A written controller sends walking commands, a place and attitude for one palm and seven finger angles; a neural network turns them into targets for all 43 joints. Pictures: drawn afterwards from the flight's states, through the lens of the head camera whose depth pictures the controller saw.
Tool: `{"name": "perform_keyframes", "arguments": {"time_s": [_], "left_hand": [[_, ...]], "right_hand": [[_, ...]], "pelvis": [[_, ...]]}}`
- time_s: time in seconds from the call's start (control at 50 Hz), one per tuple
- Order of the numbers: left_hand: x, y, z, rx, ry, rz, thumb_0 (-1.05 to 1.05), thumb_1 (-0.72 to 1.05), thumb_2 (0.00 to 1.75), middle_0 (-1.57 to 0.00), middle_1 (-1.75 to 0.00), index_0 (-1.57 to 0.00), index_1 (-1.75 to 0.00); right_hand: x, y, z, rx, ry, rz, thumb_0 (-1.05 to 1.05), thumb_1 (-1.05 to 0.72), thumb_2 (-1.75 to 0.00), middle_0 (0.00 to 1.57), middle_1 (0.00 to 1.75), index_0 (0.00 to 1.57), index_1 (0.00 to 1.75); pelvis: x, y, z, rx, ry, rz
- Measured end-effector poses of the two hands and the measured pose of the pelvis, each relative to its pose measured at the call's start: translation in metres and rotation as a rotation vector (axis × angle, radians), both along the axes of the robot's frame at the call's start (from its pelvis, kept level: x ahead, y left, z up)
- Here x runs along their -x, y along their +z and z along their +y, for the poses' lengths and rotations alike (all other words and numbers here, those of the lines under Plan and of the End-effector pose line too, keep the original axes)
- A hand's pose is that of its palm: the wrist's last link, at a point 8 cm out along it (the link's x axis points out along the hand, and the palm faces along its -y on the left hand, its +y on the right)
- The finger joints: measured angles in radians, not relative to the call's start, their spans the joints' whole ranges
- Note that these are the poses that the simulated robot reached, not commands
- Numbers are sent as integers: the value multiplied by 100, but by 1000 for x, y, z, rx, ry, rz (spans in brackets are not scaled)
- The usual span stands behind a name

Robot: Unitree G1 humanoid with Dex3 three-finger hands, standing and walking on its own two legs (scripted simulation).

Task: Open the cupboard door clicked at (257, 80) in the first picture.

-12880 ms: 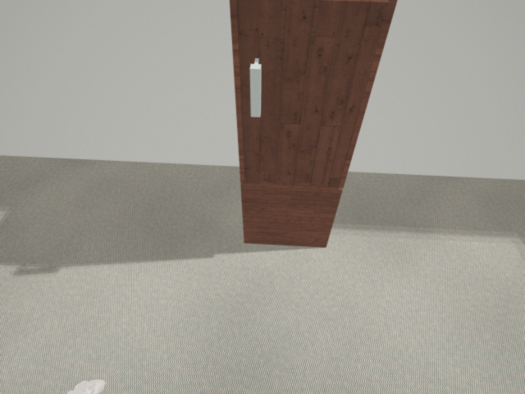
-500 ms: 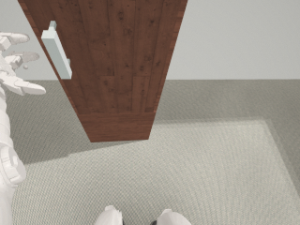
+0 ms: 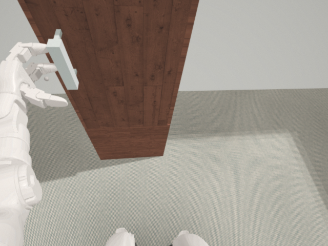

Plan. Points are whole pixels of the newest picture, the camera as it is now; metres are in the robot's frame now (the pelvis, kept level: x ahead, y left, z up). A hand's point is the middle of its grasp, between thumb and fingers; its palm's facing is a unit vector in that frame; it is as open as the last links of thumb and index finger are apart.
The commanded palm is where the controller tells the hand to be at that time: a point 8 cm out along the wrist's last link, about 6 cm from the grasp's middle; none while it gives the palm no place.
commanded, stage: slide the fingers in behind the handle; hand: left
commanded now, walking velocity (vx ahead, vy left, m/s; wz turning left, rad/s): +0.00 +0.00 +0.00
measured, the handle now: (66, 60) +0.55 +0.21 +0.09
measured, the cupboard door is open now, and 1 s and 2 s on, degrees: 0 0 0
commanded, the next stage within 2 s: close the thumb around the handle in 1.06 s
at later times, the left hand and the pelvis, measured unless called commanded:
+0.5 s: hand (63, 77) +0.49 +0.21 +0.10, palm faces +0.02 -1.00 +0.01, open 14.0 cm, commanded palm +0.47 +0.25 +0.09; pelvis +0.00 +0.00 +0.00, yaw +0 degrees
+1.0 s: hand (66, 77) +0.49 +0.20 +0.10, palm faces +0.03 -1.00 +0.00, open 14.0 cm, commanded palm +0.47 +0.24 +0.09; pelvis +0.00 -0.01 +0.00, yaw +0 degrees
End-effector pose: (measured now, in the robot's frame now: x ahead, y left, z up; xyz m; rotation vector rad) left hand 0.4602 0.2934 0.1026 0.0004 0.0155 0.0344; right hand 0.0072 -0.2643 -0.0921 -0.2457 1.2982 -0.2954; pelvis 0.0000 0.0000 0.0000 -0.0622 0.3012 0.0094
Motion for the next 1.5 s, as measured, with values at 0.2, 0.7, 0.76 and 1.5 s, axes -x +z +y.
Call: {"name": "perform_keyframes", "arguments": {"time_s": [0.2, 0.7, 0.76, 1.5], "left_hand": [[1, 0, -13, 5, -19, -5, -1, -50, 30, -30, -120, -29, -120], [-12, -6, -41, 4, -7, -8, -1, -50, 30, -30, -120, -29, -120], [-12, -7, -41, 12, -5, 0, -1, -50, 30, -30, -120, -30, -120], [-15, -7, -48, -6, 6, 14, 0, -1, 51, -33, -125, -33, -125]], "right_hand": [[-4, -3, -2, -3, 21, 0, 0, -91, -90, 21, 30, 21, 30], [3, -5, -1, -26, -3, 11, 0, -91, -90, 20, 30, 21, 30], [2, -6, -1, -29, -3, 13, 0, -91, -90, 20, 30, 21, 30], [3, -8, -7, -28, -2, 14, 0, -91, -90, 20, 30, 21, 30]], "pelvis": [[1, -1, -1, -1, 10, -1], [-3, -1, -4, -7, 0, 9], [-4, -1, -5, -8, 0, 7], [-2, -2, -10, -12, 4, 11]]}}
